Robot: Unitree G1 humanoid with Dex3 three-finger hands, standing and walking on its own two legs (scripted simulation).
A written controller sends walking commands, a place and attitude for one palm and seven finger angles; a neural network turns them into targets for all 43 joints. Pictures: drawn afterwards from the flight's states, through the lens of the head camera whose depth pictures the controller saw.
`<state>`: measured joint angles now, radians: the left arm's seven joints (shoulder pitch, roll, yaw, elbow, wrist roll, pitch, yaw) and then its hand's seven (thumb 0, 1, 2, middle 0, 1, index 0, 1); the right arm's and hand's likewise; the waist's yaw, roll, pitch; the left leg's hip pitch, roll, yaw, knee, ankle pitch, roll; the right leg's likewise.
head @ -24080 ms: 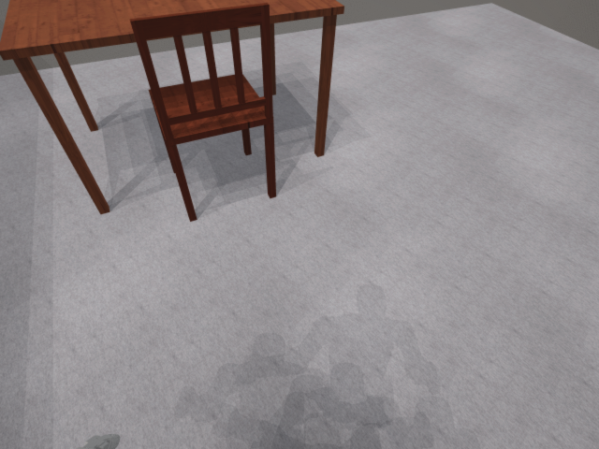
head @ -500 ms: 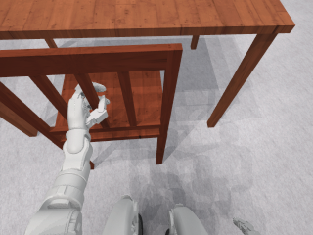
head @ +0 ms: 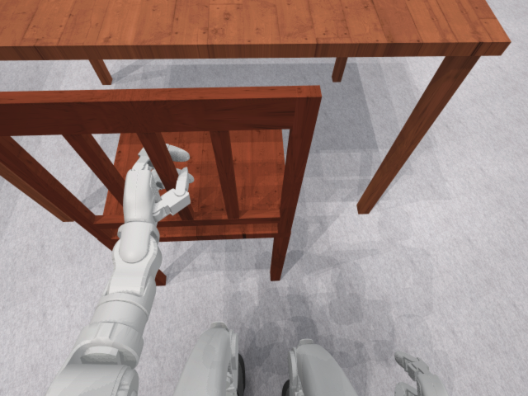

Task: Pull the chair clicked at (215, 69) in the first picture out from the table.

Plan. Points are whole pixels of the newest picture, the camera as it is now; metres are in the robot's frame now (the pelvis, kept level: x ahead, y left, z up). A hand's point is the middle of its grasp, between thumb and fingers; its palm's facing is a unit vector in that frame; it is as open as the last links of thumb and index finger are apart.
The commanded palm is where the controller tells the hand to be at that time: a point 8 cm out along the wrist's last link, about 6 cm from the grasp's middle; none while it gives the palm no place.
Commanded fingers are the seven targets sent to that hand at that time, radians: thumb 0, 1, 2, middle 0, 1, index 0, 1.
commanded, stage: step backward, pulling the chair out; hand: left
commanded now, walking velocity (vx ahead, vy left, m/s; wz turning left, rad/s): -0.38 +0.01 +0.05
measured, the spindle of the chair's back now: (172, 181) +0.44 +0.15 +0.00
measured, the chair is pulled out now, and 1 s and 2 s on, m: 0.04 0.16 0.30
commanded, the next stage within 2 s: none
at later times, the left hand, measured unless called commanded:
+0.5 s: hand (183, 211) +0.37 +0.12 +0.03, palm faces -0.04 -0.99 -0.14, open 5.2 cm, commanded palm +0.34 +0.17 +0.03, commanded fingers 0.00 0.90 0.90 -0.50 -1.45 -0.50 -1.45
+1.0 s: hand (204, 260) +0.30 +0.09 +0.04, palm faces -0.07 -0.99 -0.14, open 5.3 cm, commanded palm +0.29 +0.14 +0.04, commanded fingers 0.00 0.90 0.90 -0.50 -1.45 -0.50 -1.45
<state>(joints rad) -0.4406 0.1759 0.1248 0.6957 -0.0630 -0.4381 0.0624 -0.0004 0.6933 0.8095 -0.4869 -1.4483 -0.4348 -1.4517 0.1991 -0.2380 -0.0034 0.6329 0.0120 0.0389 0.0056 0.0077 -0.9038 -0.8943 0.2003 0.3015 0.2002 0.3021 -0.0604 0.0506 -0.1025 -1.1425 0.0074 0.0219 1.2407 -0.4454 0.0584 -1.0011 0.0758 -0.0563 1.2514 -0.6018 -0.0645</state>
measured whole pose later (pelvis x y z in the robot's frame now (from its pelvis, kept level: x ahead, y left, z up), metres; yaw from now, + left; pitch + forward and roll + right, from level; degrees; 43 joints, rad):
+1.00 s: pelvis -0.07 +0.01 +0.10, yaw -2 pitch +4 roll -2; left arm -0.52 0.12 -0.03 1.07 -0.08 -0.22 0.13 0.04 0.69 0.74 -0.29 -1.12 -0.50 -1.45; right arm 0.16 -0.33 -0.03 0.76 0.06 0.05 -0.11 0.01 -0.90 -0.89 0.20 0.30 0.20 0.30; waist -0.08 0.05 0.13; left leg -0.48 -0.02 0.00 0.56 -0.12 0.05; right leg -0.40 0.09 -0.02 0.53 -0.20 -0.03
